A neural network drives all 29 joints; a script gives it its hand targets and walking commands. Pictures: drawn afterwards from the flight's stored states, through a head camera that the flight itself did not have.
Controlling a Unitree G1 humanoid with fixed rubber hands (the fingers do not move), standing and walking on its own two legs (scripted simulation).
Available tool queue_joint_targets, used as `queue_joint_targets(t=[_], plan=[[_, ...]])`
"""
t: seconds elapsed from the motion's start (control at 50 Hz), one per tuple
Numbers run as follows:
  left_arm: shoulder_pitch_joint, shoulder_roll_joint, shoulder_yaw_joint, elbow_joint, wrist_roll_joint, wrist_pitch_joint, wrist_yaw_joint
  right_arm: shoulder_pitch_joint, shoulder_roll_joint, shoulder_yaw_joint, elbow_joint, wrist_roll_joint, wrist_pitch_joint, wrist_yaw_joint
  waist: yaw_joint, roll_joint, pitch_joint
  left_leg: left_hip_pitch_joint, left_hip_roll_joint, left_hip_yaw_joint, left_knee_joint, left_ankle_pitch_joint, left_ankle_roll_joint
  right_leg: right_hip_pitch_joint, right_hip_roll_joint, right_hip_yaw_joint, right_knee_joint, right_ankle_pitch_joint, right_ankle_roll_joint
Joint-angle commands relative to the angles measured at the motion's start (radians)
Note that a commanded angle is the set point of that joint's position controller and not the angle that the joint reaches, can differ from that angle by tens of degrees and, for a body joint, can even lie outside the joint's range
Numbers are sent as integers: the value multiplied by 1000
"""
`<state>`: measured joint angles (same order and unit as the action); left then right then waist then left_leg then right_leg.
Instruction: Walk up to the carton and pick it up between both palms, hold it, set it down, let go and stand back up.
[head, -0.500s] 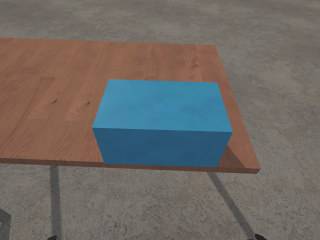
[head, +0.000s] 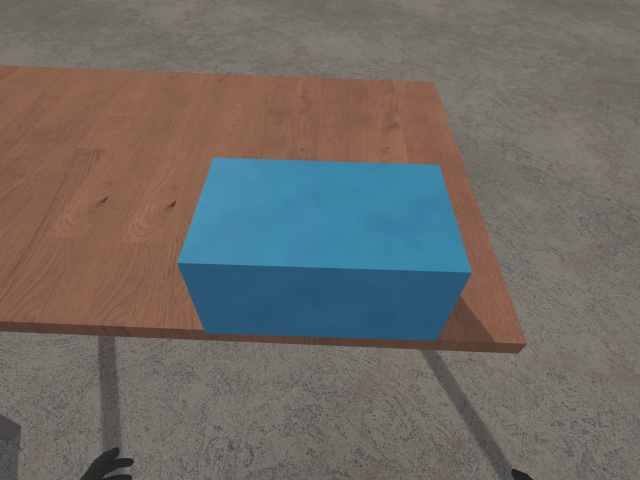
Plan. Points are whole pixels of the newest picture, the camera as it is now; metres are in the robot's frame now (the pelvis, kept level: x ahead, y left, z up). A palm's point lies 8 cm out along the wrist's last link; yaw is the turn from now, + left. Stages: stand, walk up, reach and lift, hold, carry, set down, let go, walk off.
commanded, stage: stand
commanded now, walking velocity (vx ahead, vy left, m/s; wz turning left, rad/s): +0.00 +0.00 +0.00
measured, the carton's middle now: (323, 248) +0.39 +0.01 +0.07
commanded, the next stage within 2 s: none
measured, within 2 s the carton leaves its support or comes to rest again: neither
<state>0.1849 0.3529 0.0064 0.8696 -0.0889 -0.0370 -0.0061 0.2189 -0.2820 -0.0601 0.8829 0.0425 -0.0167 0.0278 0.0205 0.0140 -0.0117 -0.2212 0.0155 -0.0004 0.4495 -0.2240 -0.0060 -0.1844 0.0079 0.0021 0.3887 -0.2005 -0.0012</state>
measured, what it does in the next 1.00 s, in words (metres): stands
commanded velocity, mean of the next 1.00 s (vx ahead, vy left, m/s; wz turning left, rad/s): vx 0.00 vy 0.00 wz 0.00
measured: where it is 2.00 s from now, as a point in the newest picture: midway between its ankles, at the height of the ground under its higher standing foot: outside the picture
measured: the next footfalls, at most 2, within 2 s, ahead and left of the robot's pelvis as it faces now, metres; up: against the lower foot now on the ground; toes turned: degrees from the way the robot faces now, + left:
none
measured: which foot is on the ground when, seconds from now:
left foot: down 0.00-1.00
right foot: down 0.00-1.00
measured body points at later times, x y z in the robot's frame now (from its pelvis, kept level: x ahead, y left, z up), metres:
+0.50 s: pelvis +0.00 +0.00 +0.00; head +0.00 +0.00 +0.45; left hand +0.11 +0.30 -0.11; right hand +0.10 -0.28 -0.12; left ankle +0.01 +0.11 -0.74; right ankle +0.00 -0.13 -0.74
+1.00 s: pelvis +0.00 +0.00 +0.00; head +0.00 +0.00 +0.45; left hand +0.11 +0.30 -0.11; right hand +0.10 -0.28 -0.12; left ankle +0.01 +0.11 -0.74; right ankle +0.00 -0.13 -0.74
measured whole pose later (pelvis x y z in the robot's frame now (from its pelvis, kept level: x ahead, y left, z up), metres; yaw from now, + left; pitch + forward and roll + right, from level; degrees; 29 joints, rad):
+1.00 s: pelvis +0.00 +0.00 +0.00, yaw +0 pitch +0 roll -1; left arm 0.17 0.35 0.01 0.90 -0.09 -0.03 -0.01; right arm 0.22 -0.29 -0.06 0.88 0.04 -0.02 0.03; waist 0.02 0.02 -0.01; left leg -0.22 0.02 0.00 0.45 -0.23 -0.01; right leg -0.18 0.01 0.00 0.39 -0.20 0.00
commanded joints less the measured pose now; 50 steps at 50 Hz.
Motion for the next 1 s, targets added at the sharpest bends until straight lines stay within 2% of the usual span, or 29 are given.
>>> queue_joint_targets(t=[0.0, 0.06, 0.08, 0.12, 0.14, 0.16, 0.18, 0.2, 0.22, 0.28, 0.3, 0.34, 0.36, 0.38, 0.4, 0.44, 0.5, 0.52, 0.6, 0.64, 0.66, 0.72, 0.78, 0.88, 0.9, 0.92, 0.94, 0.96, 0.98], plan=[[-75, 216, 48, 29, 124, -21, 4, -78, -252, -36, -12, -70, -26, -33, -20, 59, -26, 63, 105, -110, -123, 135, 26, 45, -112, 93, -34, 138, -46], [-66, 228, 47, 49, 119, -6, 11, -89, -280, -31, 10, -67, -21, -27, -14, 60, 30, 4, 103, -119, -160, 44, 31, 45, -113, 96, -36, 67, -53], [-41, 218, 54, 37, 117, -15, 9, -93, -247, -28, 0, -72, -29, -31, -4, 5, 25, 13, 112, -125, -146, 27, 38, 30, -116, 106, -53, 13, -63], [-72, 216, 53, 26, 128, -18, 9, -88, -277, -37, -8, -79, -22, -22, -12, 64, 34, 9, 103, -115, -153, -11, 30, 28, -109, 120, -54, 23, -62], [-57, 218, 50, 32, 131, -14, 6, -76, -290, -45, 12, -65, -22, -22, -17, 28, 45, 4, 106, -133, -164, -40, 27, 24, -104, 90, -55, 5, -57], [-55, 232, 52, 36, 134, -9, 4, -100, -289, -47, -13, -78, -23, -20, -7, 61, 85, -7, 94, -115, -161, -3, 31, 0, -114, 115, -67, 1, -64], [-53, 240, 55, 50, 134, -10, 8, -78, -265, -38, 0, -65, -20, -22, -29, 51, 31, 34, 92, -121, -139, 20, 29, 23, -101, 96, -65, 1, -52], [-61, 234, 61, 41, 130, -12, 10, -69, -240, -41, -14, -77, -23, -31, -14, -50, 24, 28, 94, -111, -127, 37, 39, 26, -121, 108, -82, -1, -48], [-76, 226, 53, 34, 136, -17, 7, -49, -251, -27, 7, -69, -19, -28, -17, -53, 49, 38, 87, -98, -129, 69, 25, 3, -116, 105, -80, 17, -48], [-70, 205, 38, 56, 123, -23, 5, -88, -267, -32, -11, -74, -26, -29, -18, 47, 35, 61, 99, -93, -114, 116, 35, 3, -122, 123, -72, 104, -53], [-86, 213, 40, 61, 126, -18, 9, -82, -277, -37, -30, -70, -23, -24, -27, 2, 15, 64, 101, -113, -135, 127, 32, 36, -126, 86, -69, 102, -49], [-93, 185, 42, 33, 119, -18, 6, -58, -273, -36, -4, -73, -27, -33, -1, 33, 1, 59, 109, -109, -140, 126, 35, 53, -126, 98, -46, 107, -50], [-77, 201, 36, 38, 117, -17, 8, -59, -262, -27, -6, -60, -27, -28, -17, -23, 18, 76, 110, -111, -146, 102, 27, 31, -121, 105, -67, 97, -45], [-62, 207, 38, 65, 110, -23, 6, -77, -243, -25, -10, -63, -29, -27, -17, 27, 21, 67, 106, -114, -147, 129, 30, 22, -114, 102, -60, 92, -36], [-73, 203, 46, 54, 127, -25, 7, -54, -263, -33, -10, -66, -30, -29, -18, -12, 12, 59, 119, -121, -146, 139, 46, 36, -116, 98, -62, 94, -42], [-105, 222, 53, 43, 135, -20, 9, -82, -275, -35, -19, -73, -27, -24, -24, 28, -10, 68, 92, -102, -137, 127, 29, 39, -127, 103, -47, 114, -49], [-55, 203, 42, 69, 122, -24, 10, -37, -260, -33, 5, -64, -25, -29, -20, -18, -1, 91, 100, -101, -133, 127, 34, 37, -123, 112, -43, 110, -46], [-82, 204, 49, 34, 121, -19, 13, -56, -249, -21, 6, -71, -27, -32, 0, 16, 10, 63, 101, -98, -134, 122, 40, 34, -131, 123, -59, 93, -53], [-44, 229, 45, 52, 117, -8, 6, -85, -258, -26, 0, -69, -27, -28, -4, 82, -25, 53, 123, -125, -158, 48, 32, 74, -117, 102, -33, 98, -57], [-64, 195, 45, 52, 121, -16, 12, -84, -244, -29, -6, -69, -25, -28, -3, -17, 15, 38, 110, -122, -143, 62, 35, 48, -116, 110, -56, 103, -51], [-66, 212, 44, 54, 124, -16, 10, -59, -243, -23, 4, -76, -29, -23, -28, -42, 14, 52, 86, -104, -153, 57, 26, 34, -117, 109, -66, 39, -47], [-84, 205, 42, 44, 122, -12, 3, -66, -252, -26, -2, -71, -29, -21, -12, 47, -21, 54, 118, -124, -149, 0, 41, 53, -114, 95, -52, 25, -50], [-68, 216, 39, 70, 119, -20, 7, -64, -263, -35, 6, -76, -31, -27, -5, -27, 15, 55, 101, -115, -161, 18, 43, 42, -123, 122, -77, 38, -53], [-73, 219, 41, 60, 122, -17, 12, -81, -236, -27, -6, -63, -29, -30, -27, 43, 22, 73, 105, -106, -124, 123, 36, 0, -122, 106, -72, 102, -46], [-67, 248, 50, 61, 122, -18, 11, -58, -256, -29, 3, -64, -28, -28, -23, 9, -8, 64, 107, -118, -131, 138, 36, 37, -114, 108, -45, 107, -45], [-86, 196, 33, 57, 124, -15, 7, -71, -285, -40, -6, -69, -28, -27, -22, 55, -8, 65, 100, -92, -126, 159, 30, 42, -119, 101, -46, 119, -44], [-83, 217, 47, 49, 126, -16, 11, -76, -249, -29, -16, -66, -26, -29, -15, -26, 38, 45, 91, -105, -134, 154, 20, 33, -111, 88, -52, 122, -40], [-60, 212, 43, 57, 122, -17, 6, -53, -266, -39, 18, -66, -24, -34, -1, -40, 19, 76, 104, -107, -129, 158, 33, 50, -117, 98, -57, 105, -43], [-65, 222, 52, 60, 121, -17, 7, -57, -270, -33, -2, -70, -25, -31, -3, 21, -13, 90, 105, -83, -105, 175, 37, 28, -131, 120, -63, 126, -53]])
